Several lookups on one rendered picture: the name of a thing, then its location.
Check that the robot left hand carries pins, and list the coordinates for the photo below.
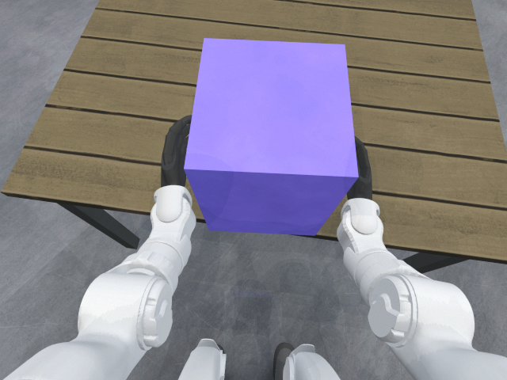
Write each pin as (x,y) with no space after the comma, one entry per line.
(174,152)

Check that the carton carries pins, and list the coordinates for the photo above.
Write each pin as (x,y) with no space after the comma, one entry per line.
(271,146)

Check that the table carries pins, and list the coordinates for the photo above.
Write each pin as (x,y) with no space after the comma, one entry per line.
(421,99)

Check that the right robot upper arm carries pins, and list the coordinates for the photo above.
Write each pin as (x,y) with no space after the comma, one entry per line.
(429,326)

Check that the right robot thigh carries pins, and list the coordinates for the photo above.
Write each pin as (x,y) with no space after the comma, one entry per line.
(308,366)

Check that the robot left forearm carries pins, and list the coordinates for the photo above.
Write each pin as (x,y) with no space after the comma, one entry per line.
(166,251)

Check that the left robot upper arm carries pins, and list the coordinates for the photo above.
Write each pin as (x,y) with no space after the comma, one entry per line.
(122,316)

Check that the robot right forearm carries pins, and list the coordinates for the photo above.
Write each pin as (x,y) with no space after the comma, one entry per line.
(366,258)

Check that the robot right hand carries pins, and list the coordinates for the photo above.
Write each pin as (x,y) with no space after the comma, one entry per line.
(362,188)

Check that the robot right shin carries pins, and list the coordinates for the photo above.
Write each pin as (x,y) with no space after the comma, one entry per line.
(301,348)

